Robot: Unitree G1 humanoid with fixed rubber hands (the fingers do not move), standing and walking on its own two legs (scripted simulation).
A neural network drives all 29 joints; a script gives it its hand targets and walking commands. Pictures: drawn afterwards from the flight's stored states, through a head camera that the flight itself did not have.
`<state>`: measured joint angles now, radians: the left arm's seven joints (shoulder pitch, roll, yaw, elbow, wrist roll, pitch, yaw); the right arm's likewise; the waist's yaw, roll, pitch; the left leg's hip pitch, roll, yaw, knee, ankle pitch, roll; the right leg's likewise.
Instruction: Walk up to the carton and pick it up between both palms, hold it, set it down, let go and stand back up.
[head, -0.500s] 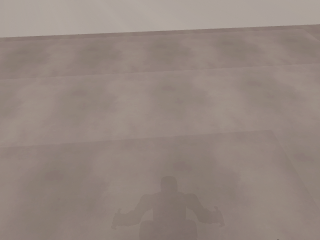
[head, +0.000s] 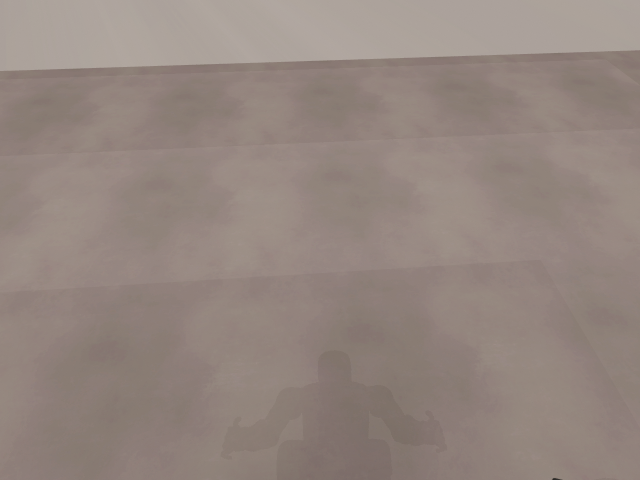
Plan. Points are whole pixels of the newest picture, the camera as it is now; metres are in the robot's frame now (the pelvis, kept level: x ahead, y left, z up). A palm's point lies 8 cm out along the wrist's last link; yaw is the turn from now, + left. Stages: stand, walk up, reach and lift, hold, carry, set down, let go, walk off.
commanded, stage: stand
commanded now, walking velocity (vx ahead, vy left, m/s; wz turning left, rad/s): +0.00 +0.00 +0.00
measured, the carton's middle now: out of the picture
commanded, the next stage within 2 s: walk up in 0.38 s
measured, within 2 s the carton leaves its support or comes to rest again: neither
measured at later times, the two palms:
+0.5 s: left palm out of the picture +0.09 +0.32 -0.11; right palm out of the picture +0.11 -0.29 -0.11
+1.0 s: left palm out of the picture +0.01 +0.48 -0.12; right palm (453, 418) +0.24 -0.16 -0.10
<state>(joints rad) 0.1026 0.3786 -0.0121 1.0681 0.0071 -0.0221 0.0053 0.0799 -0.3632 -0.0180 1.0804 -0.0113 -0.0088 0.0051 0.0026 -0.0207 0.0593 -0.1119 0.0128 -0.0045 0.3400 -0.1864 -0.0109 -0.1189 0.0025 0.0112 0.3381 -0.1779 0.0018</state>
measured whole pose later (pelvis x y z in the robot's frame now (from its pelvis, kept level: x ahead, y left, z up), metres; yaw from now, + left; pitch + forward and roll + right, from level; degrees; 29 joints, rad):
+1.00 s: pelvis +0.02 +0.11 -0.03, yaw +20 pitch +1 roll +0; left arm 0.15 0.51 0.12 0.95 0.02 -0.02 0.02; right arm 0.15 -0.42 -0.10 0.76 -0.06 0.06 0.16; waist -0.07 -0.04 0.02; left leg -0.43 0.03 -0.05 0.67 -0.25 -0.04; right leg -0.32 -0.15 -0.07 0.91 -0.60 0.00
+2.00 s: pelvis +0.19 +0.40 -0.02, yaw +71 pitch -2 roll +2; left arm 0.19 0.48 0.07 0.79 0.01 -0.11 -0.02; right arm 0.29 -0.42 -0.09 0.76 -0.02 0.03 0.14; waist -0.05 -0.04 0.05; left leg -0.07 -0.08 -0.16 0.53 -0.42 0.01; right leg -0.46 -0.06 -0.04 0.54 -0.15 -0.01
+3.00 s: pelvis +0.22 +0.84 -0.03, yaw +111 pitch -2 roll +1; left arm 0.18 0.46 0.08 0.77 0.03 -0.12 -0.06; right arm 0.33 -0.46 -0.07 0.84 -0.01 -0.05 0.03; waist -0.02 0.03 0.06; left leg -0.22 -0.04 -0.15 0.90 -0.47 0.04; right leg -0.44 -0.05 -0.08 0.64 -0.16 -0.02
